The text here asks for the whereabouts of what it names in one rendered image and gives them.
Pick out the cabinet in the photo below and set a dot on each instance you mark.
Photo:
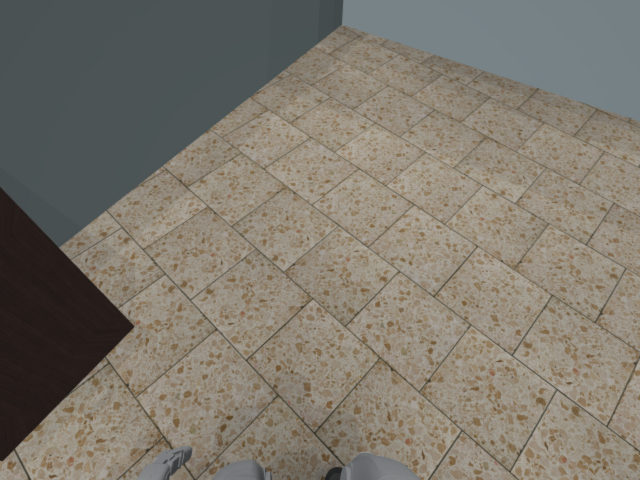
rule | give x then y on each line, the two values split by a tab
56	326

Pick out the robot right shin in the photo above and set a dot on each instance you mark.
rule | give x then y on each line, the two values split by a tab
362	454

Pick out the left robot thigh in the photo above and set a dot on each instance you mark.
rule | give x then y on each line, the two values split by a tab
243	470

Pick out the left robot hand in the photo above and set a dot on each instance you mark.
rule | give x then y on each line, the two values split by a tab
166	464

